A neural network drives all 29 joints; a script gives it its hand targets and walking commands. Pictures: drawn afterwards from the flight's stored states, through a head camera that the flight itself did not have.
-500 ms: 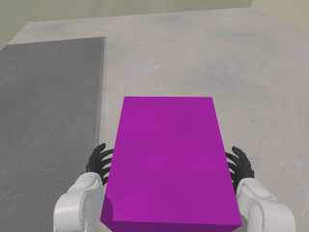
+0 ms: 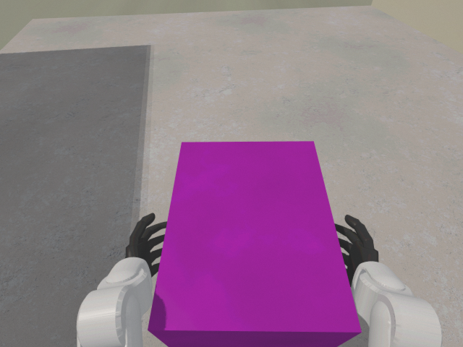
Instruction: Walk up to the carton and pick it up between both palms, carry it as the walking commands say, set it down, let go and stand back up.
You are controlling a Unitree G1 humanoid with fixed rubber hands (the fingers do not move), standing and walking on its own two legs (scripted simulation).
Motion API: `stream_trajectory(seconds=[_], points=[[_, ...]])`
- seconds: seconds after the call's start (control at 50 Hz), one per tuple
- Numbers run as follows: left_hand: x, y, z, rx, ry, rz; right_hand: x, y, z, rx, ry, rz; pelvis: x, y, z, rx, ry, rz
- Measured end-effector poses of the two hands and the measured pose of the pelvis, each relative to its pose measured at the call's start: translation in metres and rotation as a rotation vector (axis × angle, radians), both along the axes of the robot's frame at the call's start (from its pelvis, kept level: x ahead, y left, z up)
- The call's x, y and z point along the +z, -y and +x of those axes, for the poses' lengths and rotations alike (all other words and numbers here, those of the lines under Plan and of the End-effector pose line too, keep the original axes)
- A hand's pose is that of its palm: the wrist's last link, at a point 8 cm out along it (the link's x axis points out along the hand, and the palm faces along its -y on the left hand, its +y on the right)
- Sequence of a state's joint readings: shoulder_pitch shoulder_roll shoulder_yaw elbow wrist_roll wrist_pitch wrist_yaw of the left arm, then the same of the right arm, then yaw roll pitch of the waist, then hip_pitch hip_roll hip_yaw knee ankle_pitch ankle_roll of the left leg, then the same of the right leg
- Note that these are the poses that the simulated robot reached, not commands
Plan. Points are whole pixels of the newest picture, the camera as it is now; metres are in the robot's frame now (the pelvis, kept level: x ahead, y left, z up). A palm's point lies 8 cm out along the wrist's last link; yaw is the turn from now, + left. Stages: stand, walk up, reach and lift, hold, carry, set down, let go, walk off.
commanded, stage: carry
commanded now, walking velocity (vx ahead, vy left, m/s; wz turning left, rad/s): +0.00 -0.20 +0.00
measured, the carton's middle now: (247, 251) +0.29 +0.00 +0.03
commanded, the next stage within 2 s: none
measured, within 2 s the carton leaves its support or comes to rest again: neither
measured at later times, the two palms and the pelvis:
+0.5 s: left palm (156, 265) +0.23 +0.14 +0.10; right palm (381, 266) +0.23 -0.19 +0.10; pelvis +0.00 -0.03 +0.01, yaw +0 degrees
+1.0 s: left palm (172, 265) +0.23 +0.11 +0.10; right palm (397, 269) +0.23 -0.21 +0.10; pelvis -0.01 -0.05 +0.01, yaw +1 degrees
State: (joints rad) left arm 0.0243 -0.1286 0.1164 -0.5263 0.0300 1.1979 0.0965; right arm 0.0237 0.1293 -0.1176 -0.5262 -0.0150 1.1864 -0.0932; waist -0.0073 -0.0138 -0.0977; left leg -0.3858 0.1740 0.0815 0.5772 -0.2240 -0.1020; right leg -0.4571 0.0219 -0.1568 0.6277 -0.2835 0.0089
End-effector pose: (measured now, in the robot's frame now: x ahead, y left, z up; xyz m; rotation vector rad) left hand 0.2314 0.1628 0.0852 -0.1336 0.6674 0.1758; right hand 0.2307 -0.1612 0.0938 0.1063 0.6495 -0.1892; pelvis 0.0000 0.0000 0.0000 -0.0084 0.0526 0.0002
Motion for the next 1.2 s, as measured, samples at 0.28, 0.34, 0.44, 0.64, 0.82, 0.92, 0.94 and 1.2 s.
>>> stream_trajectory(seconds=[0.28,0.34,0.44,0.64,0.82,0.92,0.94,1.2], points=[[-0.004,0.019,-0.005,0.007,-0.009,0.005,-0.005,0.019,-0.002,0.006,-0.009,0.005,-0.001,0.02,-0.004,0.014,-0.009,-0.002],[-0.006,0.016,-0.007,0.015,0.003,-0.016,-0.002,0.015,-0.003,0.013,0.002,-0.014,-0.002,0.02,-0.004,0.018,-0.003,-0.002],[0.003,0.019,-0.009,0.025,-0.003,-0.01,0.004,0.019,-0.003,0.022,-0.003,-0.008,0.006,0.025,-0.001,0.013,0.003,-0.003],[0.015,0.047,-0.003,-0.007,0.01,0.033,0.004,0.047,-0.006,-0.005,0.01,0.028,0.007,0.043,-0.002,0.009,0.015,0.007],[0.015,0.056,-0.004,-0.01,0.003,0.038,0.004,0.056,-0.007,-0.007,0.002,0.033,0.009,0.051,-0.005,0.008,0.016,0.013],[0.014,0.053,-0.006,0.002,0.001,0.036,0.004,0.054,-0.004,0.005,0.001,0.03,0.009,0.052,-0.006,0.009,0.014,0.014],[0.014,0.053,-0.006,0.004,0.001,0.035,0.004,0.053,-0.003,0.007,0.0,0.03,0.009,0.052,-0.006,0.009,0.014,0.014],[0.007,0.043,-0.001,0.01,-0.005,0.031,-0.002,0.044,0.003,0.015,-0.006,0.021,0.009,0.045,-0.007,0.01,0.012,0.015]])
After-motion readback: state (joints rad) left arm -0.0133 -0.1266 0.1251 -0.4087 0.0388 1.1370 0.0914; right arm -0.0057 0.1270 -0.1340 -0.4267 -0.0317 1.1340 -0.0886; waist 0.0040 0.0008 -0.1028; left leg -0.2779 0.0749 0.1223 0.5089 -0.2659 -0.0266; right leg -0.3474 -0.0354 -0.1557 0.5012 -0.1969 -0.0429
